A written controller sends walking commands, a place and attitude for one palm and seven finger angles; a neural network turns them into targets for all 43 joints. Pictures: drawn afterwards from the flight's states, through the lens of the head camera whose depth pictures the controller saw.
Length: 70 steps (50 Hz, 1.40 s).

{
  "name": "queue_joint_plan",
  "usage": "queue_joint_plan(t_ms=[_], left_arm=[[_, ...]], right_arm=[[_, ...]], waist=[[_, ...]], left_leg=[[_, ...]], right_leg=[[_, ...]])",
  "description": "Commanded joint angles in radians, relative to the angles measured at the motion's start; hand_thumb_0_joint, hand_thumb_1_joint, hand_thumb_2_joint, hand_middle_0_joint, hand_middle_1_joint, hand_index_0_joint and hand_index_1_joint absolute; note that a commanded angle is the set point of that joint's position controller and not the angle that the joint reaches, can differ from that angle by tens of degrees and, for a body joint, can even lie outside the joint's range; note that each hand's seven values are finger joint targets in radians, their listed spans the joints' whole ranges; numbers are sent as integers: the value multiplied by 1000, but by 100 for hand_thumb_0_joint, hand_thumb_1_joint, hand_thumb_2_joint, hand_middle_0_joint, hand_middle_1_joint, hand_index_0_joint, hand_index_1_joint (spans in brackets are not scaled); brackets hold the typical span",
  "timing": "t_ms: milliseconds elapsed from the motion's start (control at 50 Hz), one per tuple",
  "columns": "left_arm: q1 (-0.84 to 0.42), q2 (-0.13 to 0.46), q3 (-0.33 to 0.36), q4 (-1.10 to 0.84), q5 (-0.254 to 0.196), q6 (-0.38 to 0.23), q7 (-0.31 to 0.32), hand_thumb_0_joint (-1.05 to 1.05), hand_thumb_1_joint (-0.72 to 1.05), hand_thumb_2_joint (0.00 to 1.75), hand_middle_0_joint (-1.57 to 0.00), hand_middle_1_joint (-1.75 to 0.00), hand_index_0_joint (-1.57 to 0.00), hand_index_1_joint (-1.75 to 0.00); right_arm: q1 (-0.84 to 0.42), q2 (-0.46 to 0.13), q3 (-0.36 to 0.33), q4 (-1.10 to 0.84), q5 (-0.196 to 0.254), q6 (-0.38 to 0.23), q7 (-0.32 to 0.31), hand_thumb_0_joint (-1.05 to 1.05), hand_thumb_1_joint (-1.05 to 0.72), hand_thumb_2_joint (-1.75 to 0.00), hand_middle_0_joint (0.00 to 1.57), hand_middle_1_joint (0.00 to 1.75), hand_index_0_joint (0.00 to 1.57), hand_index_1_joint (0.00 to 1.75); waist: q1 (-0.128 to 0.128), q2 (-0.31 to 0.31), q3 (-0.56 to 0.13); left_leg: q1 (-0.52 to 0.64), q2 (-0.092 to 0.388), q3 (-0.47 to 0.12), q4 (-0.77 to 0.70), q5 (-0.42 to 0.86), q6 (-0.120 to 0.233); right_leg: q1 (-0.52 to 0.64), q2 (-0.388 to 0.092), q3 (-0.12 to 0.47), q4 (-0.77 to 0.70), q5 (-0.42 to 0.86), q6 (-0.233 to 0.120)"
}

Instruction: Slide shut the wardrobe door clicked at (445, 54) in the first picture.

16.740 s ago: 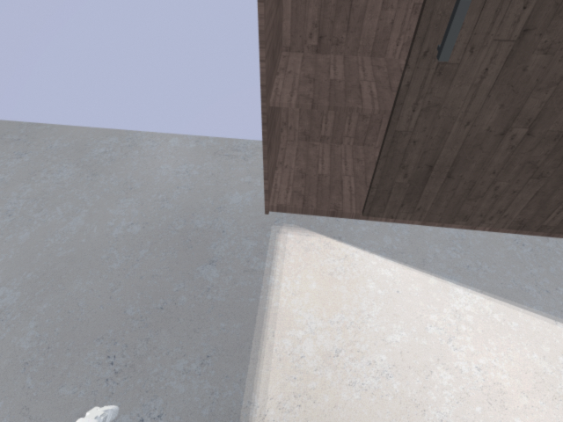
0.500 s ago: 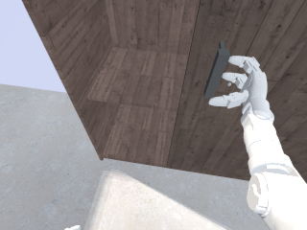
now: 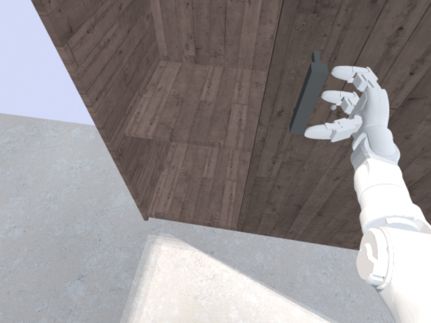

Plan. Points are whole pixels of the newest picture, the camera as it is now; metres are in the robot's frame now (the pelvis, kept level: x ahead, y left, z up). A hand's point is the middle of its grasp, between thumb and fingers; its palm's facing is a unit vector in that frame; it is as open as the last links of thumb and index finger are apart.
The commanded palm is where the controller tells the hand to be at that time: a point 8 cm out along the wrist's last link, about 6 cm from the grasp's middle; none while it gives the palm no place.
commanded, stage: feel for the door with the fingertips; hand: right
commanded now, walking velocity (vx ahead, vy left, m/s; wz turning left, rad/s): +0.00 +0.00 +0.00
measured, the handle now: (305, 94) +0.54 -0.07 +0.14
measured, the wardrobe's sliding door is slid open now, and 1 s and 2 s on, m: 0.44 0.44 0.44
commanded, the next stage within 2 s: slide the fingers in behind the handle in 0.04 s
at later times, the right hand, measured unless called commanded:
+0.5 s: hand (329, 109) +0.49 -0.11 +0.14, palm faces -0.03 +1.00 +0.01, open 13.9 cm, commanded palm +0.46 -0.16 +0.14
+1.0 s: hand (313, 108) +0.49 -0.09 +0.14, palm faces -0.03 +1.00 +0.00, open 14.0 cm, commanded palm +0.47 -0.14 +0.14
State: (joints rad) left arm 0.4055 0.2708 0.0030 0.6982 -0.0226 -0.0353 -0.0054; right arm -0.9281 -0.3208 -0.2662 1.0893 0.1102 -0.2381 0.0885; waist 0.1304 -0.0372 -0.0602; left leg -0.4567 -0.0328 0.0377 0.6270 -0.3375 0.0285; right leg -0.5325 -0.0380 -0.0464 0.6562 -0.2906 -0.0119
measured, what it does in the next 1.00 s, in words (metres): stands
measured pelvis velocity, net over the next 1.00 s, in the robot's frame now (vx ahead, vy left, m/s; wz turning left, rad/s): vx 0.00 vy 0.00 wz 0.00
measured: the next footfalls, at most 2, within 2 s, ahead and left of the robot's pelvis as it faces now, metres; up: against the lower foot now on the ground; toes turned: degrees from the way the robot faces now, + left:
none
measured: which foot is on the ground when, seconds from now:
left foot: down 0.00-1.00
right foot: down 0.00-1.00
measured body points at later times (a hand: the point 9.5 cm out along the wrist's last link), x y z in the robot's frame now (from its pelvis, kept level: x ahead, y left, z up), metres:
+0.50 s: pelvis +0.00 -0.01 +0.00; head +0.05 -0.01 +0.44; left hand +0.01 +0.25 -0.13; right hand +0.49 -0.17 +0.15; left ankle -0.02 +0.10 -0.72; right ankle +0.02 -0.11 -0.72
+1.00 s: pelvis +0.00 +0.00 +0.00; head +0.06 +0.01 +0.44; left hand +0.03 +0.25 -0.13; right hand +0.49 -0.14 +0.14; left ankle -0.02 +0.10 -0.72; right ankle +0.02 -0.11 -0.72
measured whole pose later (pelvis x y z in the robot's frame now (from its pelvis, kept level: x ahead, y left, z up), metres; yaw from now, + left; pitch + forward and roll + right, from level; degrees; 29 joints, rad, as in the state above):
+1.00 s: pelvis +0.00 +0.00 +0.00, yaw +0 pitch +10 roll +1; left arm 0.38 0.25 0.00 0.69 -0.01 -0.05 -0.02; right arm -0.94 -0.23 -0.21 1.07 0.10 -0.23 0.01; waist 0.12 -0.04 -0.06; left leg -0.48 -0.03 0.04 0.65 -0.35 0.03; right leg -0.55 -0.03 -0.04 0.67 -0.30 -0.01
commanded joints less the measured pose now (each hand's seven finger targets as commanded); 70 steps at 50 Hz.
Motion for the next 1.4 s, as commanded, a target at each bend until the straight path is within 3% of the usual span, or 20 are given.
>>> queue_joint_plan(t_ms=[0,40,80,300,460,580,620,660,760,820,860,900,1000,1140,1220,1240,1280,1300,1340,1380], left_arm=[[95,140,46,-61,0,-37,12,0,90,90,-20,-30,-20,-30],[111,148,47,-52,7,-38,13,0,90,90,-20,-30,-20,-30],[103,136,47,-60,7,-45,7,0,90,90,-20,-30,-20,-30],[111,144,47,-68,7,-42,1,0,90,90,-20,-30,-20,-30],[88,136,50,-93,4,-41,-6,0,90,90,-20,-30,-20,-30],[71,128,47,-87,1,-36,-4,0,90,90,-20,-30,-20,-30],[67,126,53,-86,3,-44,-4,0,90,90,-20,-30,-20,-30],[63,126,49,-90,2,-43,-5,0,90,90,-20,-30,-20,-30],[61,124,45,-85,-1,-38,-4,0,90,90,-20,-30,-20,-30],[62,122,46,-85,2,-44,-3,0,90,90,-20,-30,-20,-30],[65,125,44,-85,3,-41,0,0,90,90,-20,-30,-20,-30],[65,117,43,-84,4,-45,-2,0,90,90,-20,-30,-20,-30],[76,119,48,-88,9,-45,-7,0,90,90,-20,-30,-20,-30],[69,115,50,-106,5,-32,-11,0,90,90,-20,-30,-20,-30],[63,113,49,-97,0,-30,-7,0,90,90,-20,-30,-20,-30],[67,116,48,-95,3,-29,-5,0,90,90,-20,-30,-20,-30],[57,106,49,-99,1,-34,-8,0,90,90,-20,-30,-20,-30],[56,103,47,-95,2,-38,-10,0,90,90,-20,-30,-20,-30],[68,112,49,-86,6,-37,-9,0,90,90,-20,-30,-20,-30],[61,110,47,-87,3,-36,-10,0,90,90,-20,-30,-20,-30]], right_arm=[[-598,-162,9,-181,2,-58,-7,0,50,-30,30,120,30,120],[-621,-233,-44,-182,-2,-67,-19,0,50,-30,30,120,30,120],[-624,-161,8,-207,-6,-80,-16,0,50,-30,30,120,30,120],[-573,-194,-19,-183,-13,-80,-19,0,50,-30,30,120,30,120],[-487,-132,6,-273,2,-78,-31,0,50,-30,30,120,30,120],[-527,-106,36,-298,-10,-61,-61,0,50,-30,30,120,30,120],[-525,-112,20,-337,-6,-71,-72,0,50,-30,30,120,30,120],[-485,-112,13,-328,-5,-71,-77,0,50,-30,30,120,30,120],[-486,-80,44,-244,-15,-46,-72,0,50,-30,30,120,30,120],[-526,-60,49,-252,1,-48,-75,0,50,-30,30,120,30,120],[-515,-104,16,-246,0,-55,-77,0,50,-30,30,120,30,120],[-561,-61,60,-251,-9,-66,-76,0,50,-30,30,120,30,120],[-528,-107,6,-271,-8,-76,-85,0,50,-30,30,120,30,120],[-441,-84,22,-338,1,-56,-79,0,50,-30,30,120,30,120],[-475,-63,44,-300,2,-36,-76,0,50,-30,30,120,30,120],[-493,-96,19,-324,1,-43,-81,0,50,-30,30,120,30,120],[-485,-51,53,-353,-1,-54,-82,0,50,-30,30,120,30,120],[-493,-18,76,-346,2,-55,-83,0,50,-30,30,120,30,120],[-470,-47,48,-298,2,-53,-90,0,50,-30,30,120,30,120],[-501,-35,62,-280,-3,-48,-93,0,50,-30,30,120,30,120]], waist=[[41,27,-316],[33,26,-352],[38,-19,-393],[22,17,-367],[-4,-5,-401],[12,5,-334],[-2,-28,-389],[-9,11,-404],[6,31,-321],[14,32,-340],[5,55,-367],[21,48,-343],[-2,46,-418],[-20,54,-408],[4,69,-331],[-6,42,-347],[-9,-2,-394],[3,9,-377],[-2,65,-352],[8,52,-343]], left_leg=[[-6,-15,-23,-88,312,-25],[14,-13,-28,-81,313,-23],[-8,-16,-22,-71,333,-23],[-10,-20,-16,-63,292,-20],[0,-24,-6,-53,332,-13],[-14,-23,-5,-65,308,-17],[-6,-23,-8,-60,322,-14],[18,-25,-6,-54,354,-14],[-3,-21,-8,-66,326,-17],[3,-20,-11,-71,318,-19],[30,-18,-19,-65,345,-21],[14,-18,-18,-67,331,-24],[60,-19,-22,-56,388,-23],[121,-20,-23,-62,472,-21],[83,-17,-29,-89,415,-30],[100,-14,-31,-83,420,-24],[89,-17,-28,-73,437,-21],[68,-19,-23,-77,426,-22],[79,-19,-23,-79,417,-22],[63,-16,-27,-83,399,-28]], right_leg=[[270,36,48,-27,209,-34],[270,36,53,-22,221,-36],[317,35,53,-17,256,-31],[274,31,57,-19,220,-30],[329,27,58,-16,286,-24],[307,29,56,-24,246,-25],[352,28,58,-18,274,-22],[350,29,59,-17,305,-23],[294,33,48,-23,244,-26],[298,35,50,-24,233,-27],[286,37,47,-19,245,-30],[273,39,45,-19,223,-31],[290,42,42,-10,273,-31],[279,49,30,-14,322,-36],[247,49,22,-28,239,-39],[254,51,24,-26,253,-38],[301,50,27,-20,289,-34],[307,49,30,-18,283,-34],[275,50,34,-23,271,-36],[265,51,28,-26,240,-36]])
